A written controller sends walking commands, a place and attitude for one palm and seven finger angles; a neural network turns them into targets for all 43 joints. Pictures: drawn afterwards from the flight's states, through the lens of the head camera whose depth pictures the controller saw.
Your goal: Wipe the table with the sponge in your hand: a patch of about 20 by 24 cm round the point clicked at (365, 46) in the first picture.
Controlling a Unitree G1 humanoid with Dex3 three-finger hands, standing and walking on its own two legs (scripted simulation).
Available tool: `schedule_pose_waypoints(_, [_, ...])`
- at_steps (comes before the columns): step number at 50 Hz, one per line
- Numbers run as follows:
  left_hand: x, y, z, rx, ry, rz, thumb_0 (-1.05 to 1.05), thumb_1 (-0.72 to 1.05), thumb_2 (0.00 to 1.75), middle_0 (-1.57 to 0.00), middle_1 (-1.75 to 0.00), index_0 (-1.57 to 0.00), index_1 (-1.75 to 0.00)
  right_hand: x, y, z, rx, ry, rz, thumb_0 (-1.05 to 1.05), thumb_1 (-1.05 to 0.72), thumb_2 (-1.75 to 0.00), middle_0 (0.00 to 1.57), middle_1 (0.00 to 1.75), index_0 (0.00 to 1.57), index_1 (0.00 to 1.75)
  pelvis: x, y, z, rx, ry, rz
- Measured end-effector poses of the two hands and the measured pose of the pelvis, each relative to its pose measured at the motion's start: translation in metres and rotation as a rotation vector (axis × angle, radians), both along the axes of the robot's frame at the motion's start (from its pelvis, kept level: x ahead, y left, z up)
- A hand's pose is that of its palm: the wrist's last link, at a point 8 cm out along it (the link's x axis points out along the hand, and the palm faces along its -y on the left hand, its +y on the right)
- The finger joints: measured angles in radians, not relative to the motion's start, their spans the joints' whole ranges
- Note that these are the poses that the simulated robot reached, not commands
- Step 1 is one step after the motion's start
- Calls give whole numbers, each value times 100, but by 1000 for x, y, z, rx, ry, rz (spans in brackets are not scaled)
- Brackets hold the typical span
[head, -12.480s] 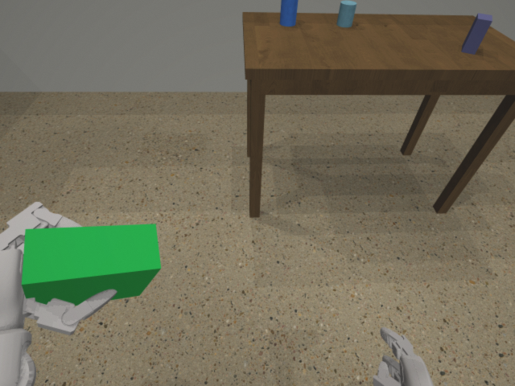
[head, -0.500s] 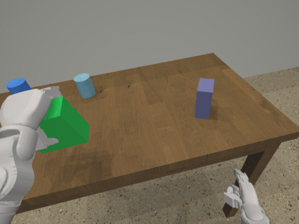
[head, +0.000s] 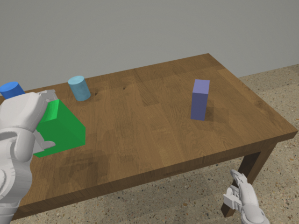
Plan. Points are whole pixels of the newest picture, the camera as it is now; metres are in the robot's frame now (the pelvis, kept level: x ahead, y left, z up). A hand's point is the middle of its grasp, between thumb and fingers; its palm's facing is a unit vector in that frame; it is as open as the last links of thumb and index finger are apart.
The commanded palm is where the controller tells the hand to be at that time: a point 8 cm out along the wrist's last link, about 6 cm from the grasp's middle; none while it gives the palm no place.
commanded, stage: move the sponge above the wiping area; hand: left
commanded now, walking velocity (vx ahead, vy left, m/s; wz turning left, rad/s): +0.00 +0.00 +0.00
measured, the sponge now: (53, 134) +0.25 +0.29 +0.15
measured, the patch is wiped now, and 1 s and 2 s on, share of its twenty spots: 0.00 0.00 0.00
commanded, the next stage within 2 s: none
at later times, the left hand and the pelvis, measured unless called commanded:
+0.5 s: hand (47, 126) +0.25 +0.29 +0.18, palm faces +0.19 -0.06 -0.98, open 9.9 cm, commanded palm +0.20 +0.29 +0.25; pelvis +0.00 +0.01 +0.00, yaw +0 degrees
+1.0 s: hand (52, 128) +0.26 +0.30 +0.16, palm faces +0.11 -0.04 -0.99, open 9.9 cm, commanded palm +0.22 +0.29 +0.23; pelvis +0.01 +0.00 +0.00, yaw +1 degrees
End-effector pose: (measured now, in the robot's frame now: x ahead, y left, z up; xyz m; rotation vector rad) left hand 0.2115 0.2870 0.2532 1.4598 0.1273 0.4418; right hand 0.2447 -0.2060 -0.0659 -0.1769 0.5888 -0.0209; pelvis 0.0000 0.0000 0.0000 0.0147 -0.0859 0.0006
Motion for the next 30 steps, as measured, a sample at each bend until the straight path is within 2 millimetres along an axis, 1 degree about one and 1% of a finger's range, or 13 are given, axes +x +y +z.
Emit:
schedule_pose_waypoints(5, [2,6,-10,-6,38,18,0,-47,101,-76,-134,-76,-134,0,-1,0,-10,-1,-3,2,-90,-90,20,30,15,29,1,1,0,-2,2,5])
schedule_pose_waypoints(8, [4,7,-15,-6,56,13,0,-47,101,-76,-134,-76,-134,1,-1,0,-17,1,-5,2,-90,-90,20,30,16,29,2,3,0,-2,-1,5])
schedule_pose_waypoints(14, [3,0,-14,2,40,-29,0,-47,101,-76,-134,-76,-134,0,1,1,-17,5,-12,2,-90,-90,20,30,15,29,2,6,1,-3,-5,5])
schedule_pose_waypoints(20, [5,0,-13,-8,14,-27,0,-47,101,-76,-134,-76,-134,0,4,1,-11,11,-18,2,-90,-90,20,30,13,28,1,8,2,-2,-4,7])
schedule_pose_waypoints(30, [14,4,-26,-9,59,4,0,-47,101,-76,-134,-76,-134,0,5,2,-12,13,-14,2,-90,-90,20,30,12,27,0,7,2,-2,0,8])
